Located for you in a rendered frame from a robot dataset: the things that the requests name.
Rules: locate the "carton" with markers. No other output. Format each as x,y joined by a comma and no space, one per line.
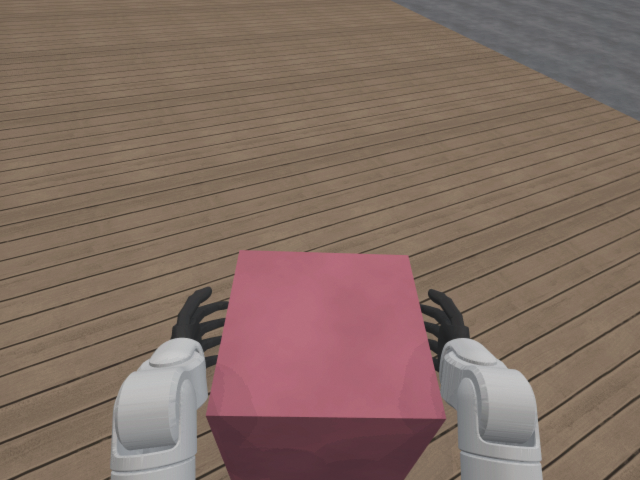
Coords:
324,370

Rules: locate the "right robot forearm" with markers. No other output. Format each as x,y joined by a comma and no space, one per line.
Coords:
498,432

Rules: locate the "robot left hand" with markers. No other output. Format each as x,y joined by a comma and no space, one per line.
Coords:
190,316

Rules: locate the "robot right hand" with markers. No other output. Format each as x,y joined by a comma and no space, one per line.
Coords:
450,320

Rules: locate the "left robot forearm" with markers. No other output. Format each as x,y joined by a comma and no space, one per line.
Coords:
154,426

